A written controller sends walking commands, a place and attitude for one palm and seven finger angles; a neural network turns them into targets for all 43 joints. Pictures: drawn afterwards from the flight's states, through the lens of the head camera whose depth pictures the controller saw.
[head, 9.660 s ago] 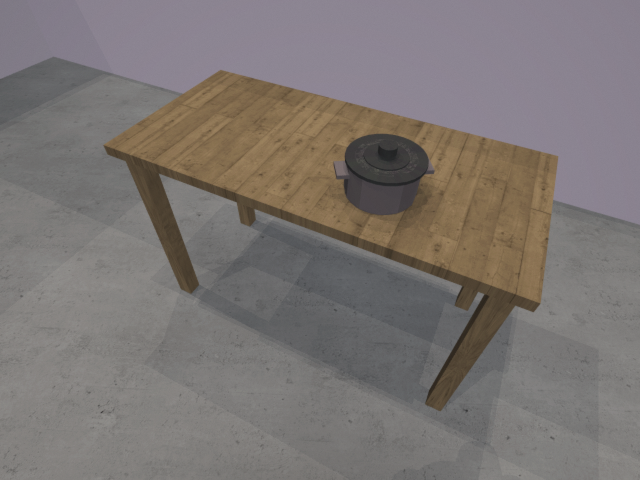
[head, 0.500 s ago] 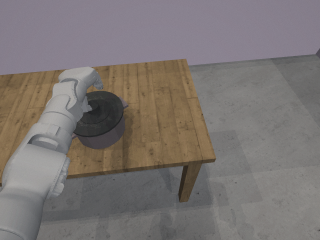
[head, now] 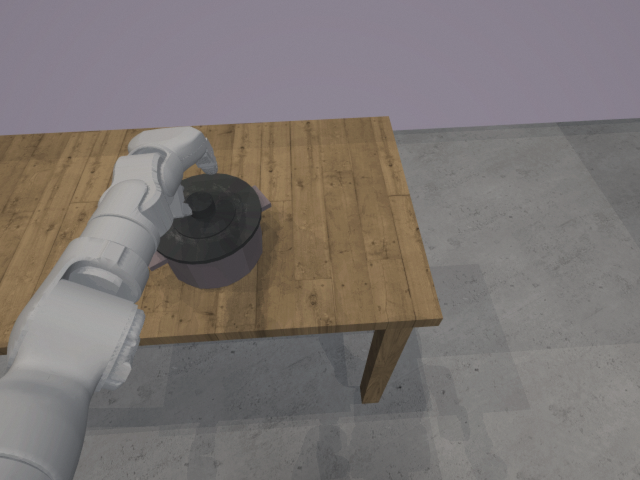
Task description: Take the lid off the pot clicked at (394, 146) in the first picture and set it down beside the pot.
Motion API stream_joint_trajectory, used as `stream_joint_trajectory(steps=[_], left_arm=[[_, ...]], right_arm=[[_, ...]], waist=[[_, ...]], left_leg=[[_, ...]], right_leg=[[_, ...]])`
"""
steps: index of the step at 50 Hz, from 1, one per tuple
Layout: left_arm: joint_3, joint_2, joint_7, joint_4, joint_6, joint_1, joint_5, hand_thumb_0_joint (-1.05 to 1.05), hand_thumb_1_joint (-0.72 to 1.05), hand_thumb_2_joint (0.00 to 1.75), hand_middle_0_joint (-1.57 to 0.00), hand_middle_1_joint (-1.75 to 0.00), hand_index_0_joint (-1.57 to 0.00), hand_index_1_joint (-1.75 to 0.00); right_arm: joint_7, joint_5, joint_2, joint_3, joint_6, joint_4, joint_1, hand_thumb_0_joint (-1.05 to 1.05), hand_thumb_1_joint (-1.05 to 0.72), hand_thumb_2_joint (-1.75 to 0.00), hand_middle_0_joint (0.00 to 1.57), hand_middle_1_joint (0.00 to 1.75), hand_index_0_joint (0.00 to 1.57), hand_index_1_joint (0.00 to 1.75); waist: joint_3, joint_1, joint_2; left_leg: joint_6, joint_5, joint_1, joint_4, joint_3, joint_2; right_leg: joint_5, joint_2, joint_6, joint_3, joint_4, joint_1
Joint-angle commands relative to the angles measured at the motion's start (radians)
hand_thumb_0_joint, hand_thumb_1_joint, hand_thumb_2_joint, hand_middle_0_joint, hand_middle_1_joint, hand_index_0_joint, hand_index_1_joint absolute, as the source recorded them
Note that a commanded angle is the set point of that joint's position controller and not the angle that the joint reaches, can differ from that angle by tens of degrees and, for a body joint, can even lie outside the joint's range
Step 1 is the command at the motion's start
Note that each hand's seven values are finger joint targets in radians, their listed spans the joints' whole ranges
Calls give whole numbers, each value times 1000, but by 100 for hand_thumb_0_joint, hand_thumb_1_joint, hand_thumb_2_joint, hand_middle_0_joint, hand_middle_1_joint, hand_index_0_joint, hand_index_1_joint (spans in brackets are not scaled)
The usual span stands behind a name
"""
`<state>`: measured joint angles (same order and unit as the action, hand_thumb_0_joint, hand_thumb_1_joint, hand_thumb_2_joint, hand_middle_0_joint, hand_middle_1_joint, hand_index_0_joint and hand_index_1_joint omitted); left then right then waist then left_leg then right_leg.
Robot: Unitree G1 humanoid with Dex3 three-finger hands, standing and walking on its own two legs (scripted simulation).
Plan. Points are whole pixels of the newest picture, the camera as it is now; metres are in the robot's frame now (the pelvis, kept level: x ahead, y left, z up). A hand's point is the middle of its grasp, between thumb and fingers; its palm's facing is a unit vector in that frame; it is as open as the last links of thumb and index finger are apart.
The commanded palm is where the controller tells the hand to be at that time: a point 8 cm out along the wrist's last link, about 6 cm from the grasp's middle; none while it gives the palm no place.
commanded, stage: lower the open fingers around the knob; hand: left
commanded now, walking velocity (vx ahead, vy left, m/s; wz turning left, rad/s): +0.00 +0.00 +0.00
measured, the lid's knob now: (200, 205) +0.51 +0.16 +0.02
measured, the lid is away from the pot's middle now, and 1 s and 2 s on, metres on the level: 0.00 0.00 0.00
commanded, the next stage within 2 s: close the fingers and squeeze the knob in 1.02 s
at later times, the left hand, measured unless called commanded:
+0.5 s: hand (184, 201) +0.48 +0.16 +0.07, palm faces -0.40 -0.04 -0.92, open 10.3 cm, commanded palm +0.49 +0.16 +0.12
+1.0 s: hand (190, 209) +0.48 +0.16 +0.04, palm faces -0.41 -0.02 -0.91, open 10.3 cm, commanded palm +0.50 +0.16 +0.10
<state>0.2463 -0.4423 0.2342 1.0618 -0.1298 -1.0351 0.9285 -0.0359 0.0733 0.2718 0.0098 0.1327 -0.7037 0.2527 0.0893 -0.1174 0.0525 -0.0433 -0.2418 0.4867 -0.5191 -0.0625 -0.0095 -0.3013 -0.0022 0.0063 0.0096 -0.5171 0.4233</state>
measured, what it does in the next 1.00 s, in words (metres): stands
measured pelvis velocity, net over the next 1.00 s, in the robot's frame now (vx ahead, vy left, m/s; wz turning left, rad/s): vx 0.00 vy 0.00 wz -0.02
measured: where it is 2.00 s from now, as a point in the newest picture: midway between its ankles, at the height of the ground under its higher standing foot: outside the picture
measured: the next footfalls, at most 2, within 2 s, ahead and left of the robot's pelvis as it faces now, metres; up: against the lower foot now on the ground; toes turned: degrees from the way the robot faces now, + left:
none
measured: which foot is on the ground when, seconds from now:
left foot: down 0.00-1.00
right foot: down 0.00-1.00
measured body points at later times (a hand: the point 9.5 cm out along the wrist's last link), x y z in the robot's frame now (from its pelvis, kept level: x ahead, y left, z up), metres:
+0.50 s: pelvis +0.00 +0.00 +0.00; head +0.06 -0.02 +0.45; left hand +0.49 +0.16 +0.12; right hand +0.02 -0.27 -0.14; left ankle +0.00 +0.09 -0.73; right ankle -0.04 -0.12 -0.73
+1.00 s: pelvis +0.00 +0.00 -0.01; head +0.07 -0.01 +0.44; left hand +0.50 +0.16 +0.10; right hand +0.00 -0.28 -0.14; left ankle +0.00 +0.09 -0.73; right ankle -0.04 -0.12 -0.73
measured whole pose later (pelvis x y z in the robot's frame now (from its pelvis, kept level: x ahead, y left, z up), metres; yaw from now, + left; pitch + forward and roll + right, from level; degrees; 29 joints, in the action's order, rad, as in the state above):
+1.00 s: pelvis +0.00 +0.00 -0.01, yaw -1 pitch +15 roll -1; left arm 0.21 -0.45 0.14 1.17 -0.10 -1.02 0.96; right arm -0.04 0.06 0.27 0.02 0.12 -0.74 0.32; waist 0.10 -0.15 0.05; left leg -0.04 -0.26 0.57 -0.58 -0.07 0.01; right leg -0.31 -0.02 0.01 0.00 -0.56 0.51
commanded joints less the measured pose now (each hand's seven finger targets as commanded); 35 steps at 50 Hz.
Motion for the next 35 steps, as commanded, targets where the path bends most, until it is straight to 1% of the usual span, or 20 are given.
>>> stream_joint_trajectory(steps=[1,2,4,7,8,9,11,13,16,17,19,20,21,22,23,26,27,28,31,35], left_arm=[[-69,-218,-51,-168,6,-538,20,0,-27,130,-80,-8,-80,-8],[-99,-237,-53,-154,8,-510,17,0,-27,130,-80,-8,-80,-8],[-91,-241,-56,-130,-3,-508,19,0,-27,130,-80,-8,-80,-8],[-66,-190,-48,-157,2,-507,11,0,-27,130,-80,-8,-80,-8],[-87,-224,-49,-163,9,-508,19,0,-27,130,-80,-8,-80,-8],[-75,-205,-50,-116,4,-477,14,0,-27,130,-80,-8,-80,-8],[-77,-217,-52,-136,7,-500,19,0,-27,130,-80,-8,-80,-8],[-83,-220,-57,-198,26,-534,19,0,-27,130,-80,-8,-80,-8],[-109,-254,-77,-123,19,-489,27,0,-27,130,-80,-8,-80,-8],[-137,-280,-81,-138,26,-484,24,0,-27,130,-80,-8,-80,-8],[-112,-257,-90,-144,25,-484,35,0,-27,130,-80,-8,-80,-8],[-68,-202,-92,-147,20,-488,31,0,-27,130,-80,-8,-80,-8],[-67,-191,-94,-120,17,-472,34,0,-27,130,-80,-8,-80,-8],[-113,-238,-94,-126,23,-468,25,0,-27,130,-80,-8,-80,-8],[-117,-254,-92,-90,18,-437,23,0,-27,130,-80,-8,-80,-8],[-76,-218,-91,-143,25,-497,30,0,-27,130,-80,-8,-80,-8],[-86,-221,-87,-184,42,-519,25,0,-27,130,-80,-8,-80,-8],[-65,-195,-85,-147,41,-490,24,0,-27,130,-80,-8,-80,-8],[-75,-205,-94,-116,44,-474,25,0,-27,130,-80,-8,-80,-8],[-96,-229,-113,-122,52,-490,31,0,-27,130,-80,-8,-80,-8]], right_arm=[[-13,-7,149,43,-22,69,72,0,-90,-90,20,30,20,30],[-13,-8,148,46,-25,71,74,0,-90,-90,20,30,20,30],[-14,-6,155,43,-21,68,76,0,-90,-90,20,30,20,30],[-10,-10,148,50,-27,74,77,0,-90,-90,20,30,20,30],[-9,-11,156,50,-24,68,87,0,-90,-90,20,30,20,30],[-9,-12,152,48,-22,69,88,0,-90,-90,20,30,20,30],[-13,-8,157,49,-22,65,90,0,-90,-90,20,30,20,30],[-14,-14,155,53,-24,66,98,0,-90,-90,20,30,20,30],[-21,-12,156,50,-27,58,104,0,-90,-90,20,30,20,30],[-23,-13,158,51,-28,60,106,0,-90,-90,20,30,20,30],[-23,-12,156,52,-29,61,106,0,-90,-90,20,30,20,30],[-19,-12,151,53,-28,61,102,0,-90,-90,20,30,20,30],[-18,-13,152,56,-31,54,111,0,-90,-90,20,30,20,30],[-20,-14,156,57,-32,55,112,0,-90,-90,20,30,20,30],[-21,-14,161,54,-30,57,112,0,-90,-90,20,30,20,30],[-26,-11,157,56,-31,55,111,0,-90,-90,20,30,20,30],[-27,-12,155,59,-35,54,112,0,-90,-90,20,30,20,30],[-25,-13,154,59,-32,49,118,0,-90,-90,20,30,20,30],[-25,-14,159,59,-31,40,127,0,-90,-90,20,30,20,30],[-24,-17,160,61,-32,34,135,0,-90,-90,20,30,20,30]], waist=[[417,-20,-19],[419,-13,-41],[396,-17,-60],[416,-17,-27],[425,-16,-24],[392,-17,-34],[397,-22,-69],[445,-20,-16],[392,-21,-62],[413,-12,-61],[422,-14,-43],[405,-22,0],[395,-26,-32],[401,-17,-42],[392,-19,-50],[406,-34,-33],[437,-33,-4],[408,-38,6],[396,-42,-39],[412,-39,3]], left_leg=[[-32,399,-382,-21,58,-3],[-33,418,-369,-25,56,0],[-33,376,-344,-17,50,0],[-34,419,-373,-25,55,0],[-31,425,-386,-26,59,3],[-33,404,-358,-23,54,2],[-35,361,-341,-18,46,2],[-34,407,-383,-21,55,4],[-36,342,-332,-14,44,2],[-36,363,-326,-13,45,3],[-33,366,-338,-15,42,2],[-30,371,-353,-16,41,7],[-31,364,-350,-21,46,6],[-34,379,-338,-23,45,7],[-36,349,-319,-26,36,1],[-37,330,-332,-25,35,0],[-36,365,-359,-30,41,5],[-34,373,-363,-38,42,4],[-35,339,-336,-38,40,5],[-31,349,-339,-49,40,8]], right_leg=[[419,-30,23,11,39,-17],[436,-29,25,9,39,-32],[425,-29,21,9,41,-35],[430,-29,25,10,41,-21],[429,-32,24,12,36,-14],[412,-32,23,14,39,-19],[410,-32,21,8,45,-26],[423,-31,25,8,38,-25],[390,-35,21,7,48,-22],[413,-32,25,2,46,-43],[415,-33,24,6,41,-37],[397,-31,26,10,42,-11],[383,-37,25,15,43,7],[406,-35,26,7,44,-16],[405,-34,22,1,44,-26],[392,-34,22,2,47,-10],[406,-33,26,0,43,-7],[398,-34,26,5,39,14],[374,-39,22,8,36,30],[375,-37,26,5,24,38]])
